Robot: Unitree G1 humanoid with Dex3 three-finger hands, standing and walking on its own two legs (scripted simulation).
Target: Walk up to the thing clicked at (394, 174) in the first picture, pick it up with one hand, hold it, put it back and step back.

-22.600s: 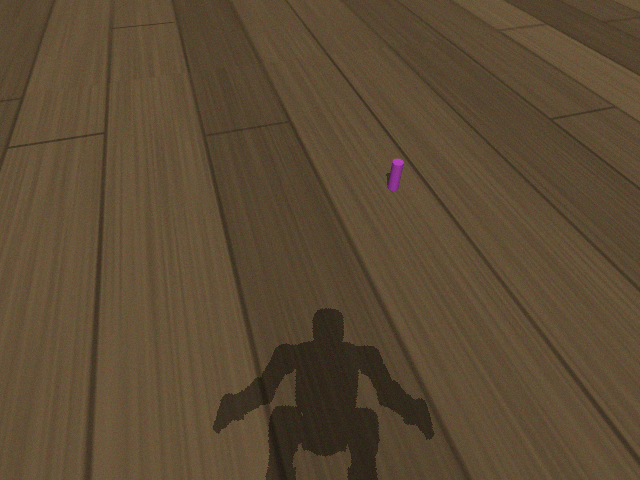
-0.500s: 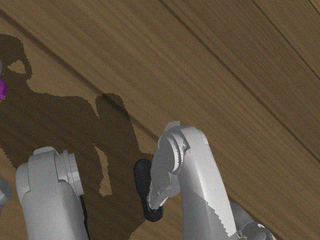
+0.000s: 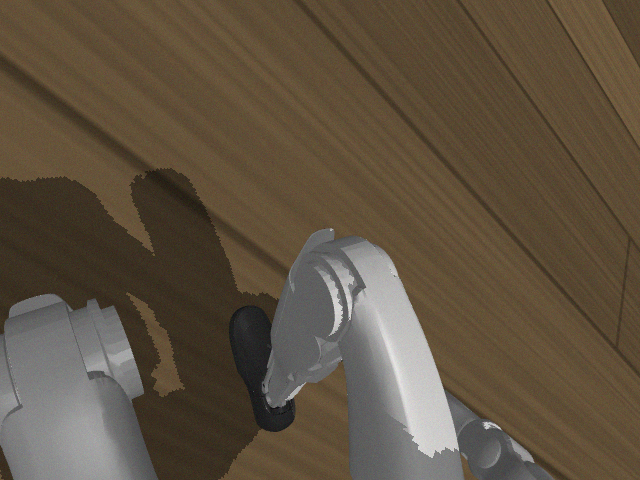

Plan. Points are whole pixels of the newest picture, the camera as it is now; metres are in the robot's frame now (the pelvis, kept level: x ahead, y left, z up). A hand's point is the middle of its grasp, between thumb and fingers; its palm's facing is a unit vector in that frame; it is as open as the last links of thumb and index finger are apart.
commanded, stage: lower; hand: left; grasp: from the side
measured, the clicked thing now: out of the picture +0.48 +0.31 -0.20
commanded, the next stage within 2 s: loosen in 0.44 s
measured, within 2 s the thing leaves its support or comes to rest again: rests again in 0.34 s
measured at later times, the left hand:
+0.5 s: hand out of the picture +0.49 +0.29 -0.18, palm faces +0.36 -0.93 -0.03, open 7.1 cm
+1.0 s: hand out of the picture +0.49 +0.30 -0.17, palm faces +0.37 -0.93 -0.02, open 9.4 cm
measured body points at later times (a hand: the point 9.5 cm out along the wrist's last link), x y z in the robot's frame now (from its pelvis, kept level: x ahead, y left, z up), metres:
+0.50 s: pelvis +0.00 +0.00 +0.00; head +0.26 +0.18 +0.31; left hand +0.46 +0.34 -0.17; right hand +0.12 -0.25 -0.04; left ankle +0.08 +0.11 -0.27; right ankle +0.14 -0.11 -0.27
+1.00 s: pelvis +0.00 +0.01 +0.00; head +0.26 +0.18 +0.31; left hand +0.47 +0.34 -0.17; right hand +0.12 -0.25 -0.03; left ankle +0.08 +0.11 -0.27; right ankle +0.14 -0.11 -0.27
